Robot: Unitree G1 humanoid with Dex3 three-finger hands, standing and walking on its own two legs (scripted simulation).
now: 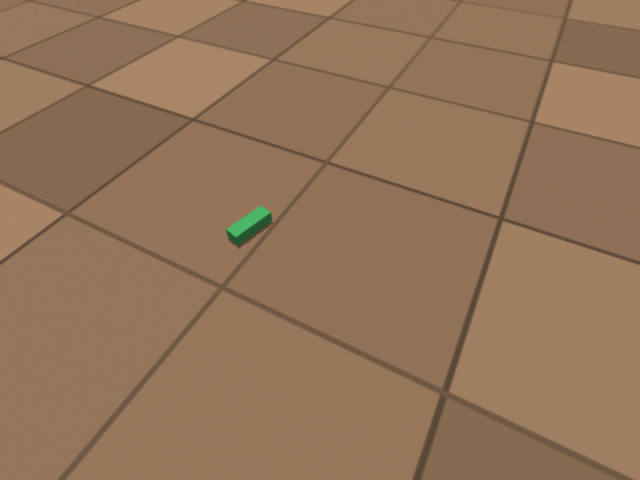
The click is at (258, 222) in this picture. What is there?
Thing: lying carton
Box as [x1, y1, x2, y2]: [226, 206, 271, 245]
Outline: 269,211 259,206 227,228 226,230 228,237 238,245 271,221
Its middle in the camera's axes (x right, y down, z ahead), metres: -0.32 -0.09 +1.70
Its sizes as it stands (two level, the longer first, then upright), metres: 0.196 0.066 0.053
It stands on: the floor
